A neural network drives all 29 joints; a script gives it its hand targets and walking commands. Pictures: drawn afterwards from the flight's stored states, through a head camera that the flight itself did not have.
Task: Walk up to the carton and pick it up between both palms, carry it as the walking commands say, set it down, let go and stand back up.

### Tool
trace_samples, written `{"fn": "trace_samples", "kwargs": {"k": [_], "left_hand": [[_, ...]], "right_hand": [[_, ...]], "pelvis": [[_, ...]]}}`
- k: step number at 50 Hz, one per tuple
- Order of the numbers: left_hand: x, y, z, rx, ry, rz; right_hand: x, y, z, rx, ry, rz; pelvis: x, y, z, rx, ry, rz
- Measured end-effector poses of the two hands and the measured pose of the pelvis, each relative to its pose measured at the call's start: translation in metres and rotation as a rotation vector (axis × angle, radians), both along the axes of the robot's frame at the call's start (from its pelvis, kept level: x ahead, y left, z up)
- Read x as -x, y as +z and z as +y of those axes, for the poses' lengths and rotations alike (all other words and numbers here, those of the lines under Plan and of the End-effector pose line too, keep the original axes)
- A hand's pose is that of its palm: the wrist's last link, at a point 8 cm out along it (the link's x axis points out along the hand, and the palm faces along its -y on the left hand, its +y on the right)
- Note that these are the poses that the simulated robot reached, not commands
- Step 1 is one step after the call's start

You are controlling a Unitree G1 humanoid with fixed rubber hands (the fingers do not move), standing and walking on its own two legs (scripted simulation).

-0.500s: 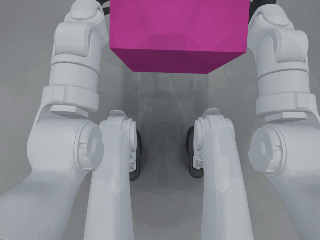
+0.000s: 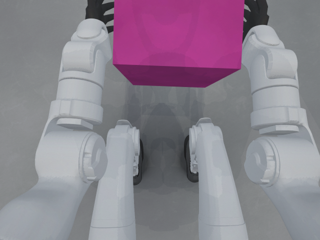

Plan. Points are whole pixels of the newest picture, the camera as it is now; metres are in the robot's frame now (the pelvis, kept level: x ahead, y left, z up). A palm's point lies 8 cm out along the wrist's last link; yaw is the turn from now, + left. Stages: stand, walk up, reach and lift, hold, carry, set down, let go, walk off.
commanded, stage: reach and lift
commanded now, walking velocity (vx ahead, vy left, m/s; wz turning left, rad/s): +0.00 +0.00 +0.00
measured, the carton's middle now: (173, 34) +0.54 -0.02 -0.10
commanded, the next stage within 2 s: none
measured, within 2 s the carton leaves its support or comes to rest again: neither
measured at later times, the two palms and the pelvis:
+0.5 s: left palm (84, 17) +0.51 +0.13 +0.03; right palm (277, 24) +0.49 -0.17 +0.03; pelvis +0.00 +0.00 +0.06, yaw +0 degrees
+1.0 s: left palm (56, 3) +0.48 +0.13 +0.11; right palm (318, 10) +0.47 -0.17 +0.11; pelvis +0.02 +0.00 +0.12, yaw -1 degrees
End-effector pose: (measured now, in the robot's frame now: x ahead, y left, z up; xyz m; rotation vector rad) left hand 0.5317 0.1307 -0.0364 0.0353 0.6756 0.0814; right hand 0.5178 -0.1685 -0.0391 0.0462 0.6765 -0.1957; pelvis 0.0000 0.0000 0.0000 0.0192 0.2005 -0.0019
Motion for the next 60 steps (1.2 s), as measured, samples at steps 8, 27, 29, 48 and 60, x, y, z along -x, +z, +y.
{"fn": "trace_samples", "kwargs": {"k": [8,27,29,48,60], "left_hand": [[0.011,0.012,-0.002,0.002,0.001,0.020],[0.030,0.073,-0.001,0.003,0.001,0.002],[0.034,0.076,-0.001,0.005,0.002,0.011],[0.050,0.141,0.001,0.012,0.009,0.008],[0.067,0.213,0.001,0.029,0.042,0.000]], "right_hand": [[0.010,0.014,-0.002,0.010,0.009,0.020],[0.029,0.076,-0.001,0.012,0.009,0.000],[0.031,0.080,-0.001,0.012,0.008,0.009],[0.048,0.144,0.001,0.004,0.002,0.004],[0.063,0.212,0.001,-0.016,0.007,-0.004]], "pelvis": [[-0.002,0.017,-0.001,-0.001,-0.002,-0.021],[0.001,0.062,0.001,0.002,-0.007,-0.097],[0.000,0.066,0.001,0.003,-0.007,-0.105],[-0.012,0.113,0.002,0.008,-0.010,-0.155],[-0.055,0.147,0.002,0.009,-0.010,-0.025]]}}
